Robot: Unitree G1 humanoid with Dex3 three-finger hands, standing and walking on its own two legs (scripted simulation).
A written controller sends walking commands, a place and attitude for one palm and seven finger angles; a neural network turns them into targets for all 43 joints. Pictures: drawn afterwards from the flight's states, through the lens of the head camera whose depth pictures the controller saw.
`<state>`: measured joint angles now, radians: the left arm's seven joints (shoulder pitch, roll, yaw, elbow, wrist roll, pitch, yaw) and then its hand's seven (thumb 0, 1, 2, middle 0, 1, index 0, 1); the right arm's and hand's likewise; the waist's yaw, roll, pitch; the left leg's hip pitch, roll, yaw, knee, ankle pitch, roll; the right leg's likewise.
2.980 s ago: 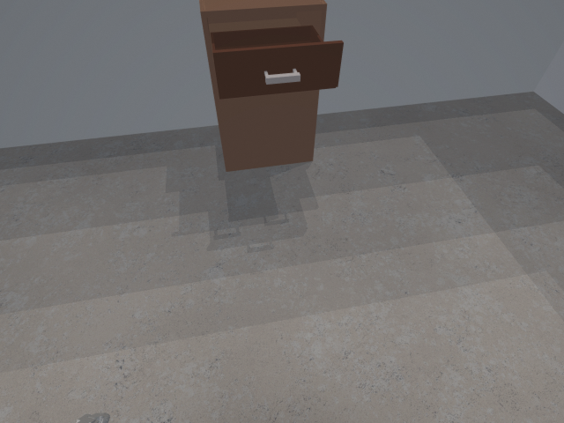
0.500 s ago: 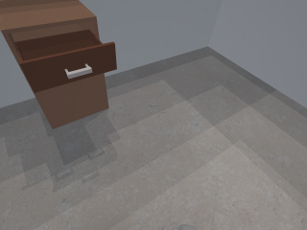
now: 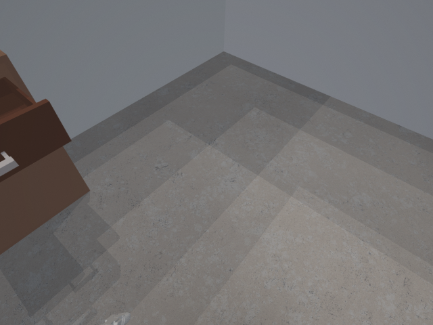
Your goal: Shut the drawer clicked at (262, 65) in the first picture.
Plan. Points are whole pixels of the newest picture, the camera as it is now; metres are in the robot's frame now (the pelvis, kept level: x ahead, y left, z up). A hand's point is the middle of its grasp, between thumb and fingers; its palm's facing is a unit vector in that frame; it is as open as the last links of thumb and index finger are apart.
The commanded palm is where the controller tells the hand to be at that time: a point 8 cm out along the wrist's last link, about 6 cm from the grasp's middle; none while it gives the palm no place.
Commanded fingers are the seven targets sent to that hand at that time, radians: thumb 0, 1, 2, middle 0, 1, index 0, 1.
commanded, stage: walk to a spot facing it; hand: left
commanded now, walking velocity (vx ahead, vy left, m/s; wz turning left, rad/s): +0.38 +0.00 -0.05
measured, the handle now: out of the picture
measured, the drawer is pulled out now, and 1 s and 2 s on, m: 0.30 0.30 0.30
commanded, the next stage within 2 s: turn to face it in 0.50 s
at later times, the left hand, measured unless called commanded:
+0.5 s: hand (105, 308) +0.19 +0.24 -0.17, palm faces -0.02 -0.99 -0.14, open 7.4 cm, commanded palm none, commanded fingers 0.00 0.90 0.90 -0.20 -0.30 -0.20 -0.30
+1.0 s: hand (158, 210) +0.42 +0.16 -0.15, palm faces -0.04 -0.99 -0.16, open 7.3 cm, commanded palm none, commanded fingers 0.00 0.90 0.90 -0.20 -0.30 -0.20 -0.30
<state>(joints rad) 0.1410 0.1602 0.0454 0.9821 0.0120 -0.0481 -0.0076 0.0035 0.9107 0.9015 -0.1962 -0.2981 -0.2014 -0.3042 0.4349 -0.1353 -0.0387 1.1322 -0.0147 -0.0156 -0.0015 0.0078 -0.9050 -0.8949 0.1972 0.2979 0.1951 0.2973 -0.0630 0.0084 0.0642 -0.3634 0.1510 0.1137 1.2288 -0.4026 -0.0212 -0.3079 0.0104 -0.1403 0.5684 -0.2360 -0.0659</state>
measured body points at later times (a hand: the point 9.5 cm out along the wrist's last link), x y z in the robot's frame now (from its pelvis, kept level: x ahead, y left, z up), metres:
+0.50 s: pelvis +0.19 +0.06 +0.02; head +0.20 +0.09 +0.47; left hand +0.19 +0.29 -0.15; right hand +0.20 -0.17 -0.12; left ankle +0.19 +0.14 -0.73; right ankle +0.17 -0.08 -0.63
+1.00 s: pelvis +0.28 +0.01 +0.00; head +0.30 +0.01 +0.45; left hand +0.42 +0.21 -0.14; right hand +0.25 -0.21 -0.16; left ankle +0.27 +0.13 -0.67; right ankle +0.34 -0.10 -0.73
